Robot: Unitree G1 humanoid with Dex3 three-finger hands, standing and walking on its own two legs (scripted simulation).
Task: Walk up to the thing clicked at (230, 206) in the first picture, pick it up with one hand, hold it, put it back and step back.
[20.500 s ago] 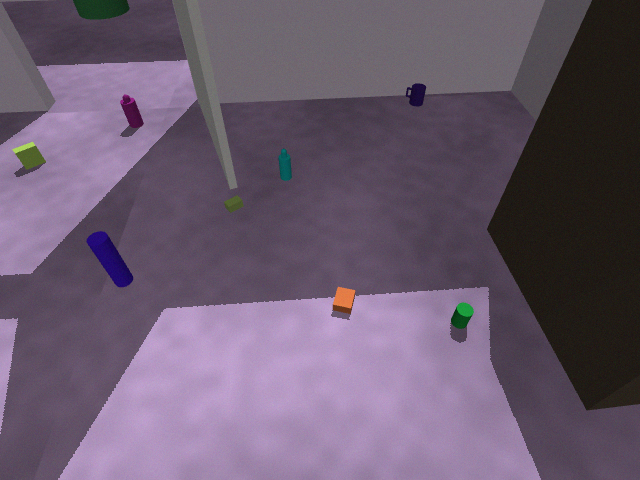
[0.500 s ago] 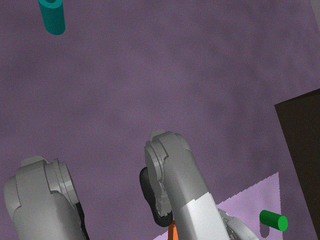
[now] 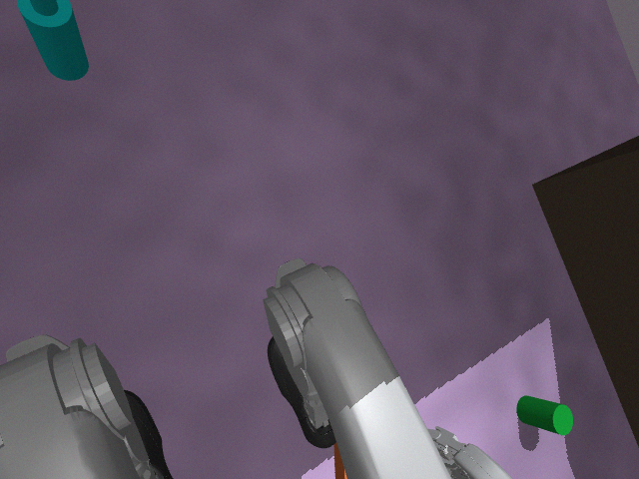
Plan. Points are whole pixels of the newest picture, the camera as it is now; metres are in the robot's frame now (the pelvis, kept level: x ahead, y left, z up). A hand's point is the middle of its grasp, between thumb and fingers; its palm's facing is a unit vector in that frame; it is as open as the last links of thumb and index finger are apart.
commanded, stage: approach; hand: left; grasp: from above
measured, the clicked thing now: out of the picture +0.47 +0.38 -0.30
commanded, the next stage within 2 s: rest palm in 0.42 s
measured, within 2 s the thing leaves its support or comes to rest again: neither
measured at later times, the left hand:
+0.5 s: hand out of the picture +0.44 +0.40 -0.18, palm faces -0.25 -0.34 -0.91, open 13.8 cm
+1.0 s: hand out of the picture +0.45 +0.38 -0.23, palm faces -0.27 -0.35 -0.90, open 14.3 cm
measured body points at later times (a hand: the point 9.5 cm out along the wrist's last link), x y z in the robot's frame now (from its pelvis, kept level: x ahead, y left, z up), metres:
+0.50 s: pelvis +0.00 +0.00 +0.00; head +0.26 +0.11 +0.35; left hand +0.46 +0.41 -0.13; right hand +0.07 -0.24 -0.08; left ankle +0.07 +0.14 -0.28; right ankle +0.10 -0.12 -0.28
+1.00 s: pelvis +0.00 +0.01 +0.00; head +0.29 +0.12 +0.32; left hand +0.47 +0.39 -0.18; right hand +0.01 -0.24 -0.05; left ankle +0.07 +0.14 -0.28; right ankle +0.10 -0.12 -0.28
